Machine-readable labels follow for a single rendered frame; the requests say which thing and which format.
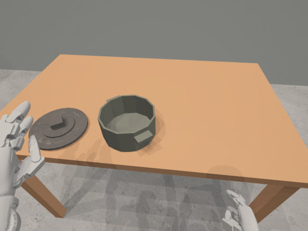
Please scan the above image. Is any table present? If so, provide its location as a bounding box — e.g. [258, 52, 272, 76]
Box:
[0, 54, 308, 223]

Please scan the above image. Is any knob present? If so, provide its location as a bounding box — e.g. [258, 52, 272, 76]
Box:
[49, 115, 64, 129]

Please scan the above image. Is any right robot hand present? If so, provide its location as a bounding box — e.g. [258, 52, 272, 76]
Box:
[222, 190, 260, 231]

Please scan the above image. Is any lid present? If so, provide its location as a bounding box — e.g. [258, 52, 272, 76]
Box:
[28, 108, 88, 151]

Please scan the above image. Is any left robot hand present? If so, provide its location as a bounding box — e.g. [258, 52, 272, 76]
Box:
[0, 101, 45, 196]

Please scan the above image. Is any left robot forearm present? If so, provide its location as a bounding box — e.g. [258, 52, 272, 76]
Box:
[0, 195, 21, 231]

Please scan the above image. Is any pot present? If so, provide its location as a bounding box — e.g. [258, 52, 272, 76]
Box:
[98, 95, 155, 152]

